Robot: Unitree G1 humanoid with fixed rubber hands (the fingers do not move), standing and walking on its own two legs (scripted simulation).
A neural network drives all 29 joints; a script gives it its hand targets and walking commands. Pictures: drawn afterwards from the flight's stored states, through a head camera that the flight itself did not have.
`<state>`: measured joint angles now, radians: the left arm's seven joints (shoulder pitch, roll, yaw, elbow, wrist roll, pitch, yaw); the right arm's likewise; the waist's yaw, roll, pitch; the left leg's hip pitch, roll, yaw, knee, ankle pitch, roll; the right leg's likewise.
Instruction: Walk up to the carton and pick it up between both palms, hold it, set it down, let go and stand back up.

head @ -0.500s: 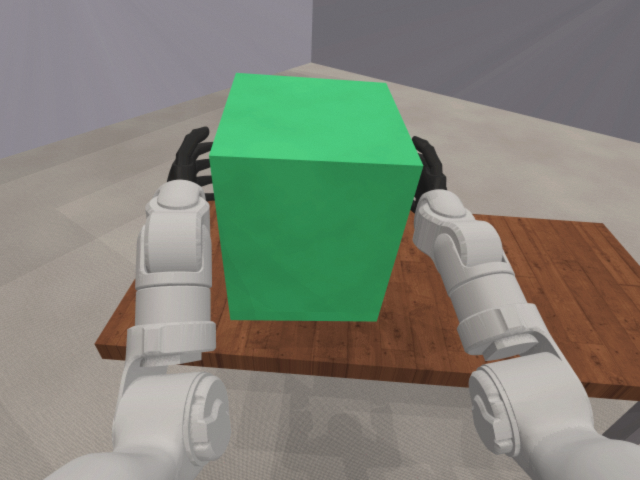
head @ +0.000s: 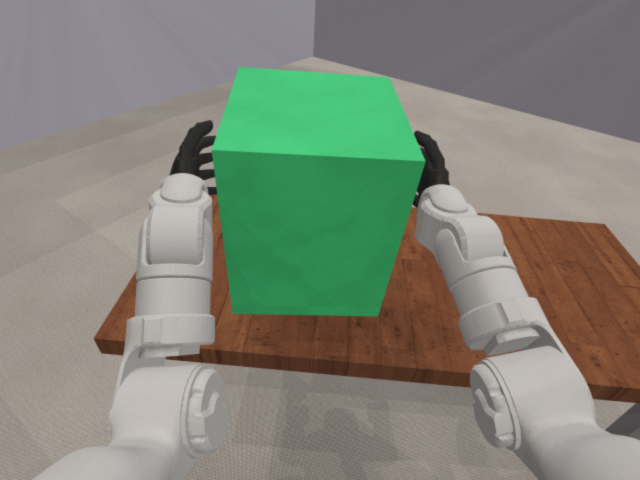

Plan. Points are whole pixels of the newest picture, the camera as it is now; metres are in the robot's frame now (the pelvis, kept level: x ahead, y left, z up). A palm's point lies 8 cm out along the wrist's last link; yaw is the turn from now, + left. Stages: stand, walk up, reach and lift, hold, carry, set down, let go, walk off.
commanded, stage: hold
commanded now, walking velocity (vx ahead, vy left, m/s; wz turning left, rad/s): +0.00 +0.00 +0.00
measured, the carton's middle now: (310, 195) +0.42 +0.00 +0.19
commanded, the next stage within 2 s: none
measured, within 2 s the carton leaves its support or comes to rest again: neither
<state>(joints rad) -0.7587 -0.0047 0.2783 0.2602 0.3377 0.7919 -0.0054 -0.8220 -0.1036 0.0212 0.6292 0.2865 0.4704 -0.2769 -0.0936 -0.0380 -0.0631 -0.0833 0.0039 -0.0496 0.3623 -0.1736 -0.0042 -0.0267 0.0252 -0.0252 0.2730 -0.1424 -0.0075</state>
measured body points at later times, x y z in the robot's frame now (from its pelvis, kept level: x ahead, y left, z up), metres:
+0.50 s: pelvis +0.00 +0.00 +0.00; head -0.07 +0.02 +0.44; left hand +0.38 +0.14 +0.23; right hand +0.38 -0.15 +0.21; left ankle +0.02 +0.12 -0.75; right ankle +0.01 -0.11 -0.75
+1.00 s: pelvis +0.00 +0.00 +0.00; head -0.07 +0.02 +0.44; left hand +0.38 +0.14 +0.23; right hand +0.38 -0.15 +0.22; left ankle +0.02 +0.12 -0.75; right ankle +0.01 -0.11 -0.75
